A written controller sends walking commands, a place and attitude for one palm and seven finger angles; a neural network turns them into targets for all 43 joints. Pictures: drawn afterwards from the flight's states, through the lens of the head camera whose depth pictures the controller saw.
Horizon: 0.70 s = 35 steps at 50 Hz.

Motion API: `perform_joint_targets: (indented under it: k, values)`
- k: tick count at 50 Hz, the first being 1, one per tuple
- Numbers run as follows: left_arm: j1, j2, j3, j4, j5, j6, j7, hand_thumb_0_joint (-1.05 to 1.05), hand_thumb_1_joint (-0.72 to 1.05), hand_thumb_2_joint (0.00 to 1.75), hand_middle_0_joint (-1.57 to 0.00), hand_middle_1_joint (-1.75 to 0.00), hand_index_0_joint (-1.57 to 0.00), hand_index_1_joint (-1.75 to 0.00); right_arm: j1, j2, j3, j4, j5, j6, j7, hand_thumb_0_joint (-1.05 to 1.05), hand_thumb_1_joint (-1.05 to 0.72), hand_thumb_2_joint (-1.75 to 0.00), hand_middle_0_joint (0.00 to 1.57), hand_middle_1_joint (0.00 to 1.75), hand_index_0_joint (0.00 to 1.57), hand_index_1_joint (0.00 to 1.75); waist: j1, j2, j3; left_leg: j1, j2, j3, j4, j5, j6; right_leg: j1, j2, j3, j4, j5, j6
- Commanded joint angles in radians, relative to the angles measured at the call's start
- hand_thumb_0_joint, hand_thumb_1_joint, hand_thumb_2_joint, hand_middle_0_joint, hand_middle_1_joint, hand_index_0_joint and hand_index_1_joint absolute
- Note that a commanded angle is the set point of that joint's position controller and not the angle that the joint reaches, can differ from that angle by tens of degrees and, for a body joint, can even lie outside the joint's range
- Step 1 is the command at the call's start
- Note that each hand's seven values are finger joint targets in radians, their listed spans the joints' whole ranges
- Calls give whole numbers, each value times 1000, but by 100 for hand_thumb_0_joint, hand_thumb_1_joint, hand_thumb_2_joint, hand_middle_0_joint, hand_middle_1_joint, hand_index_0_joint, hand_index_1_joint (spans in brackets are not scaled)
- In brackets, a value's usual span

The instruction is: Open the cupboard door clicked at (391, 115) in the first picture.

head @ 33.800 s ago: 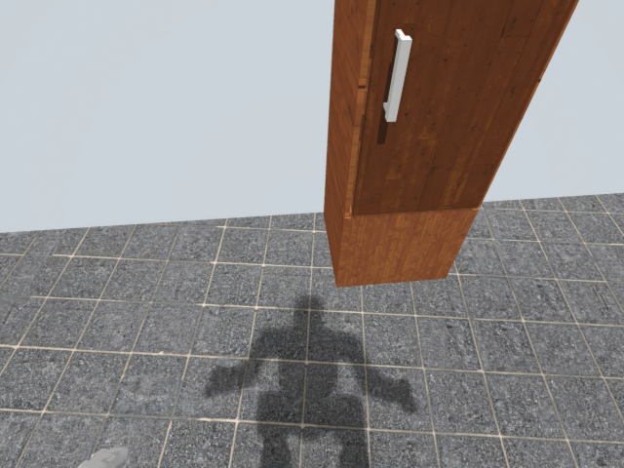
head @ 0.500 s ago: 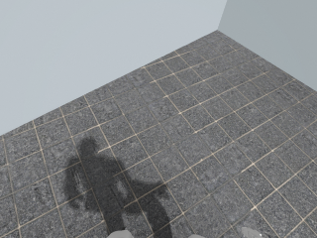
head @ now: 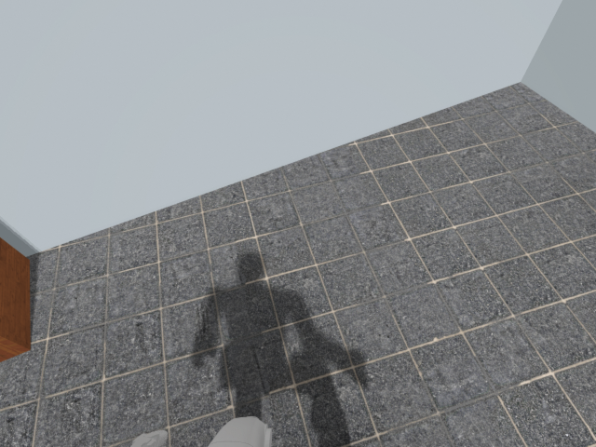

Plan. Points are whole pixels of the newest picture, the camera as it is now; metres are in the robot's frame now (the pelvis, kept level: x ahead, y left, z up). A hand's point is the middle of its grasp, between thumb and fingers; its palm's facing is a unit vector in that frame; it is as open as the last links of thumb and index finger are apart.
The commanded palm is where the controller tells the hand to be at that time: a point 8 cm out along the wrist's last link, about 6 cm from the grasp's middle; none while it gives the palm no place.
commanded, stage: turn to face it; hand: left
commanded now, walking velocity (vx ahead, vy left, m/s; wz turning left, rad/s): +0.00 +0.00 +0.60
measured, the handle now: out of the picture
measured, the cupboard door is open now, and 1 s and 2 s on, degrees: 39 39 39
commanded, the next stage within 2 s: take the last steps up to it in 1.68 s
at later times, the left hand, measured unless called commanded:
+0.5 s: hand out of the picture +0.06 +0.26 -0.16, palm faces +0.31 -0.91 -0.27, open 7.4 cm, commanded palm none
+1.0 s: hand out of the picture -0.04 +0.21 -0.20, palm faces +0.60 -0.77 -0.22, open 7.4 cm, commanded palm none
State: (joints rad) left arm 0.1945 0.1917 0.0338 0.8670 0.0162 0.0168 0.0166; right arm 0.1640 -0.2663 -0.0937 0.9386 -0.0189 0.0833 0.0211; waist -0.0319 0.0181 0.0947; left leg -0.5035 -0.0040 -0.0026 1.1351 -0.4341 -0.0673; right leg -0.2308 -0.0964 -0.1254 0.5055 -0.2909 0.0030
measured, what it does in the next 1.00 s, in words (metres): steps on the spot, turning left: left foot, then right foot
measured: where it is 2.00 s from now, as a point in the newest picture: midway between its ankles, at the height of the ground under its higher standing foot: outside the picture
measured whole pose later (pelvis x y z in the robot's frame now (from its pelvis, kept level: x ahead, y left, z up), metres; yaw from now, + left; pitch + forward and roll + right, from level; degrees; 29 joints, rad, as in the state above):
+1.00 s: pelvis +0.05 +0.02 -0.02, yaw +37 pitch +1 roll +1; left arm 0.23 0.25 0.06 0.91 0.01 0.05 0.00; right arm 0.11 -0.23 -0.07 0.90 -0.02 0.03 0.02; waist 0.00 -0.07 0.11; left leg -0.34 -0.01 0.07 0.64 -0.30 0.03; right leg -0.33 -0.16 -0.14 0.91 -0.55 0.08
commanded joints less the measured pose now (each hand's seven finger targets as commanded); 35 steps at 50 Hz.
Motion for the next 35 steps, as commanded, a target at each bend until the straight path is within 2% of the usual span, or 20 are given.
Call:
perform_joint_targets:
  k: [1,5,7,8,9,10,11,12,14,16,19,23,26,27,28,29,30,32,34,35]
  values:
    - [56,203,59,-49,9,-33,18,0,90,90,-20,-30,-20,-30,-86,-27,6,-100,10,-33,11,0,-90,-90,20,30,20,30,53,-200,-122,-15,34,56,-194,-18,-12,202,-239,87,-125,577,-104]
    - [95,237,73,-23,15,-29,13,0,90,90,-20,-30,-20,-30,-102,-16,17,-114,14,-48,13,0,-90,-90,20,30,20,30,76,-245,-151,72,11,112,-423,-14,7,246,-262,58,-43,660,-99]
    - [86,242,79,-21,9,-26,8,0,90,90,-20,-30,-20,-30,-55,-35,14,-103,12,-56,9,0,-90,-90,20,30,20,30,48,-227,-166,184,-3,126,-572,103,21,199,-253,18,32,634,-61]
    - [66,237,80,-24,0,-23,5,0,90,90,-20,-30,-20,-30,1,-64,7,-89,9,-60,8,0,-90,-90,20,30,20,30,9,-176,-180,313,4,112,-688,229,34,114,-240,-19,117,562,-22]
    - [64,197,74,-44,-7,-18,0,0,90,90,-20,-30,-20,-30,65,-144,-15,-76,2,-68,1,0,-90,-90,20,30,20,30,-27,28,-234,504,139,-59,-727,444,93,-74,-171,-64,293,313,37]
    - [9,125,48,-89,-11,-13,-6,0,90,90,-20,-30,-20,-30,141,-244,-43,-71,-2,-68,-7,0,-90,-90,20,30,20,30,-74,298,-246,608,399,-402,-746,843,238,-340,-35,-50,522,-352,101]
    - [-50,139,49,-109,-3,4,2,0,90,90,-20,-30,-20,-30,191,-260,-44,-45,-1,-60,-19,0,-90,-90,20,30,20,30,-87,203,-261,577,439,-396,-724,910,316,-371,-33,79,632,-387,84]
    - [-59,145,53,-114,-1,8,3,0,90,90,-20,-30,-20,-30,154,-245,-37,-61,-5,-63,-25,0,-90,-90,20,30,20,30,-64,123,-209,493,412,-360,-753,710,317,-375,-42,103,671,-317,79]
    - [-60,140,60,-70,3,14,0,0,90,90,-20,-30,-20,-30,49,-183,-23,-83,-5,-71,-39,0,-90,-90,20,30,20,30,-20,184,-137,392,288,-283,-770,644,249,-369,-34,135,679,-177,83]
    - [-27,140,59,-54,3,16,-9,0,90,90,-20,-30,-20,-30,15,-154,-9,-92,-3,-77,-42,0,-90,-90,20,30,20,30,10,157,-127,364,241,-230,-772,640,220,-334,-16,131,639,-122,89]
    - [-31,131,55,-57,-2,16,-7,0,90,90,-20,-30,-20,-30,33,-167,-13,-88,-5,-78,-42,0,-90,-90,20,30,20,30,7,94,-151,387,234,-245,-755,655,232,-284,12,122,500,-141,91]
    - [-42,128,50,-74,-4,13,-6,0,90,90,-20,-30,-20,-30,14,-173,-20,-92,-9,-67,-35,0,-90,-90,20,30,20,30,10,143,-132,308,214,-289,-754,552,226,-173,51,101,312,-140,83]
    - [37,136,54,-56,-7,0,-3,0,90,90,-20,-30,-20,-30,-39,-170,-24,-107,-3,-59,-32,0,-90,-90,20,30,20,30,50,151,-135,202,173,-298,-692,512,191,16,86,78,87,-21,71]
    - [74,156,61,-50,-6,-8,0,0,90,90,-20,-30,-20,-30,-53,-153,-22,-113,4,-59,-30,0,-90,-90,20,30,20,30,76,103,-139,129,134,-286,-639,441,155,127,66,92,-50,74,64]
    - [114,229,77,-44,7,-22,10,0,90,90,-20,-30,-20,-30,-43,-95,-17,-125,14,-60,-24,0,-90,-90,20,30,20,30,96,-110,-158,-20,34,-197,-471,210,91,264,-116,279,-202,75,17]
    - [120,305,88,-48,17,-25,15,0,90,90,-20,-30,-20,-30,-50,-52,-10,-148,16,-61,-19,0,-90,-90,20,30,20,30,102,-363,-141,-117,-91,-28,-197,-177,25,236,-378,527,-262,188,-107]
    - [96,295,81,-59,9,-23,19,0,90,90,-20,-30,-20,-30,-40,-93,-19,-144,8,-53,-15,0,-90,-90,20,30,20,30,84,-287,-130,-82,-23,-78,-8,-186,36,121,-421,480,-250,203,-162]
    - [-19,199,58,-80,4,-24,21,0,90,90,-20,-30,-20,-30,-23,-79,-21,-93,1,-35,-6,0,-90,-90,20,30,20,30,22,-245,-70,-93,19,-68,128,-48,21,56,-281,322,-230,205,-131]
    - [-42,170,46,-85,2,-28,16,0,90,90,-20,-30,-20,-30,-18,-59,-10,-86,1,-30,5,0,-90,-90,20,30,20,30,8,-249,-75,-80,32,-21,93,11,1,77,-219,154,-191,367,-103]
    - [-30,174,50,-82,5,-28,17,0,90,90,-20,-30,-20,-30,-24,-46,-6,-87,7,-30,9,0,-90,-90,20,30,20,30,11,-249,-88,-63,35,-1,28,8,-4,106,-219,117,-180,424,-99]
